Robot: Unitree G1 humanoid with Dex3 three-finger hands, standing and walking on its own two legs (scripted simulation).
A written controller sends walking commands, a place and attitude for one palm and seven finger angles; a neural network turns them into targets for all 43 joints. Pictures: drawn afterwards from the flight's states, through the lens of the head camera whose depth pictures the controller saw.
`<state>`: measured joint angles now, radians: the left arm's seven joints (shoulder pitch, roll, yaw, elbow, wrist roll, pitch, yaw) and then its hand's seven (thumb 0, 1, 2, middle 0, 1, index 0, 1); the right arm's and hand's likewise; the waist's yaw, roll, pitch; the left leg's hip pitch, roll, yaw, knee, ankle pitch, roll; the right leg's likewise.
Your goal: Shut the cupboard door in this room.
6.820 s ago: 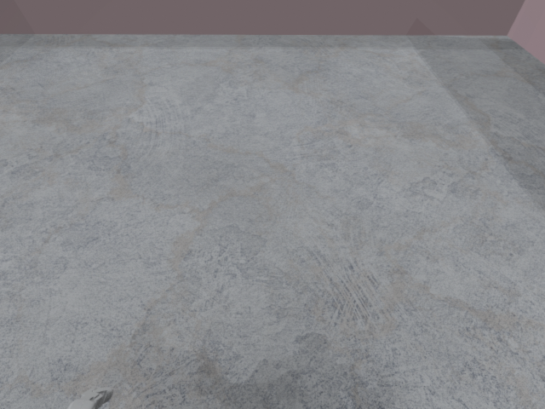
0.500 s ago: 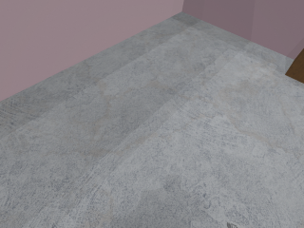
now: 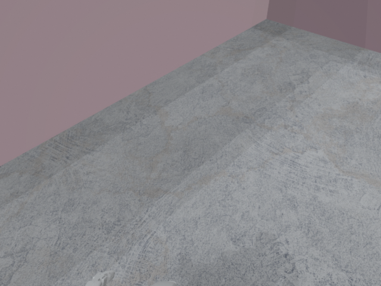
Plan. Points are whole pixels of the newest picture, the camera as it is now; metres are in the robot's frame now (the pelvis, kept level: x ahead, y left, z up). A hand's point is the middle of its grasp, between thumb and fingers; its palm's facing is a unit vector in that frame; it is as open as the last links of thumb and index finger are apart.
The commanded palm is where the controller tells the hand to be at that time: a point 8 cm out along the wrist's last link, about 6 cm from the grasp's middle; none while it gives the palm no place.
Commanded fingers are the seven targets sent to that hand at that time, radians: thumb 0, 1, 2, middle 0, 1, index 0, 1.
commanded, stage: turn or walk to find it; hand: left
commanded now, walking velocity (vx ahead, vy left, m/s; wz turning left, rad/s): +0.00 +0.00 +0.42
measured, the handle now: out of the picture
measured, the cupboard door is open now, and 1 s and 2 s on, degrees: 89 89 89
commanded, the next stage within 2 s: none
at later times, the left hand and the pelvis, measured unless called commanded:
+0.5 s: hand out of the picture -0.08 +0.24 -0.19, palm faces +0.30 -0.92 -0.24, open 7.3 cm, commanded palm none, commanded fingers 0.00 0.90 0.90 -0.20 -0.30 -0.20 -0.30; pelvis -0.03 +0.04 -0.01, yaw +13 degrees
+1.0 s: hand out of the picture -0.01 +0.23 -0.14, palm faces +0.39 -0.88 -0.28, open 7.3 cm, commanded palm none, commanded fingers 0.00 0.90 0.90 -0.20 -0.30 -0.20 -0.30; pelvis -0.06 +0.00 +0.00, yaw +24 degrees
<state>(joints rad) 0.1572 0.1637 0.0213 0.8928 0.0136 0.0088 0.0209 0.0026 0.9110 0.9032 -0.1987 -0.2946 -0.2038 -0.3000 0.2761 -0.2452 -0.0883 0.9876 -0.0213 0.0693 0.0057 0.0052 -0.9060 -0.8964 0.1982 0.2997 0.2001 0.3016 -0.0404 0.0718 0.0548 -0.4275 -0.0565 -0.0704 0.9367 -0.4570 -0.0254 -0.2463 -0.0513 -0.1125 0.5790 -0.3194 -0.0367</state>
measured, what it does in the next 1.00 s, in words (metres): steps on the spot, turning left: left foot, then right foot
